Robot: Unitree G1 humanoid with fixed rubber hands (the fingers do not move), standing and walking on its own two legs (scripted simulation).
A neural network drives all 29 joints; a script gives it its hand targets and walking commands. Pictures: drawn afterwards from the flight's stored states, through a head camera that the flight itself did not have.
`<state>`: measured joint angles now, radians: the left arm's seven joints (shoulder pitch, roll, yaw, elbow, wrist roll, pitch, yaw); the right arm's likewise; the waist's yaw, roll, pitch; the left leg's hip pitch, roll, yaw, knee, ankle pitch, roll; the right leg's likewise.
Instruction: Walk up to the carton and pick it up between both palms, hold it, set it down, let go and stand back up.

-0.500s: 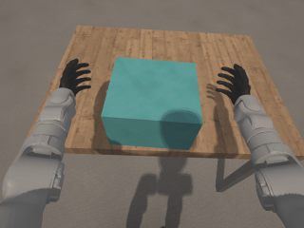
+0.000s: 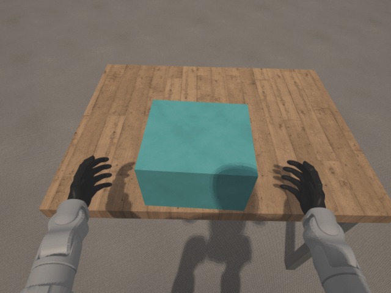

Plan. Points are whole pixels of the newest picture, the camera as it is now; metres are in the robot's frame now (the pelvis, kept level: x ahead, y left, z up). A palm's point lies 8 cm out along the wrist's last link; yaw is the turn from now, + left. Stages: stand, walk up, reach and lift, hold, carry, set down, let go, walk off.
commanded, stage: set down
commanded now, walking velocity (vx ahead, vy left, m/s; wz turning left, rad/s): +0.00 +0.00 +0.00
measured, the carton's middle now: (197, 153) +0.45 +0.01 -0.01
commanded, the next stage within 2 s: let go in 1.74 s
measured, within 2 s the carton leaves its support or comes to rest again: neither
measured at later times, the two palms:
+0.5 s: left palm (78, 230) +0.23 +0.24 +0.02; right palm (314, 232) +0.22 -0.22 +0.03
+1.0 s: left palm (86, 255) +0.20 +0.23 -0.03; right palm (307, 251) +0.20 -0.21 -0.02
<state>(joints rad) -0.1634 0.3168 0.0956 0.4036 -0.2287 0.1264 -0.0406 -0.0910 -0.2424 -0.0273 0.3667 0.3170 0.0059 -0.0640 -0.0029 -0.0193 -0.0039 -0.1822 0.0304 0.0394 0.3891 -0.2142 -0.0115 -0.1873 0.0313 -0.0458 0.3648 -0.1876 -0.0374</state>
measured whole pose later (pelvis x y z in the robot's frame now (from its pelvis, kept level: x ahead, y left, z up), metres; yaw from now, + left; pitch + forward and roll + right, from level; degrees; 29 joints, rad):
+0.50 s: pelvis +0.00 +0.00 +0.00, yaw -1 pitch -4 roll +0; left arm 0.11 0.29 0.03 0.29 -0.23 0.00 -0.03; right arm 0.17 -0.19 -0.03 0.23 0.25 -0.03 -0.05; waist 0.02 -0.02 0.02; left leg -0.07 0.03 0.05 0.37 -0.22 -0.01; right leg -0.08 0.03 -0.03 0.35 -0.20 -0.04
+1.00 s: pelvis +0.01 +0.00 +0.00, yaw +0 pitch -5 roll +0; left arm 0.20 0.26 -0.02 0.37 -0.17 -0.03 -0.01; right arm 0.23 -0.16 -0.01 0.34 0.14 -0.06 -0.04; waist 0.03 -0.02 0.04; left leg -0.05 0.02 0.05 0.38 -0.24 -0.01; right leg -0.08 0.03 -0.04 0.39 -0.23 -0.04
